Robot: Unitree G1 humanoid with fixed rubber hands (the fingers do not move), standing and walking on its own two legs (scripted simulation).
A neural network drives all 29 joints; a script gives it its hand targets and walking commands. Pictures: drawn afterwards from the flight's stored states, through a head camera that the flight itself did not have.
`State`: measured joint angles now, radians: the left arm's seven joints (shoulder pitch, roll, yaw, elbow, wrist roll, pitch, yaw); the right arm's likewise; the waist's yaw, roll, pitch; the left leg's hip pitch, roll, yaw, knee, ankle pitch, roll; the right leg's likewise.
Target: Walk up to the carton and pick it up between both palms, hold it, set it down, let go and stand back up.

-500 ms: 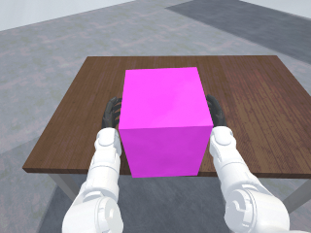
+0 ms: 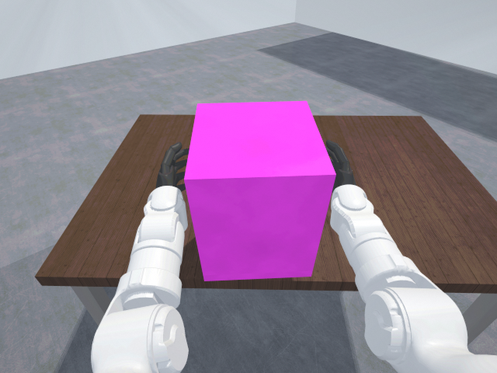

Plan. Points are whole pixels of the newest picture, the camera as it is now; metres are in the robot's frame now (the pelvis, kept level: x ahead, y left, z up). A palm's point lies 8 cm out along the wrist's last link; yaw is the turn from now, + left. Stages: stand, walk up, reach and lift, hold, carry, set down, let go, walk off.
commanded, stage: reach and lift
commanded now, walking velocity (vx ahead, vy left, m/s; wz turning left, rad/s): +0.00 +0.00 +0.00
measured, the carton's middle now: (255, 191) +0.43 -0.01 +0.11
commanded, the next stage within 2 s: hold in 1.90 s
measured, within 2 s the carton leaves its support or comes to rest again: neither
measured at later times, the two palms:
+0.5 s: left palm (163, 183) +0.39 +0.14 +0.18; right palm (345, 185) +0.37 -0.15 +0.17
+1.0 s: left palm (153, 165) +0.37 +0.14 +0.22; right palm (351, 168) +0.36 -0.14 +0.21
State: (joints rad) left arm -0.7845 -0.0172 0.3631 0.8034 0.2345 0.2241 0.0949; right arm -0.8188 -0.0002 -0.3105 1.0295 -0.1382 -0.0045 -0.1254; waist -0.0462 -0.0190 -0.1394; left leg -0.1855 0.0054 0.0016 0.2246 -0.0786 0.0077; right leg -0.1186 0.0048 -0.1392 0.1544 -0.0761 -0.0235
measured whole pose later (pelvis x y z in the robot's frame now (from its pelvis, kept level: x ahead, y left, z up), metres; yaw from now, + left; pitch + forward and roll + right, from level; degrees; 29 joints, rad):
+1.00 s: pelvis -0.02 +0.02 +0.00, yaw -1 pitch -4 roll -1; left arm -0.78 -0.01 0.28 0.28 0.27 0.74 0.06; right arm -0.80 -0.03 -0.14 0.59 0.14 0.41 -0.19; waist -0.10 -0.04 -0.05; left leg -0.13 0.00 0.02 0.31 -0.12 0.02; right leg -0.04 0.00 -0.12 0.18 -0.08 -0.01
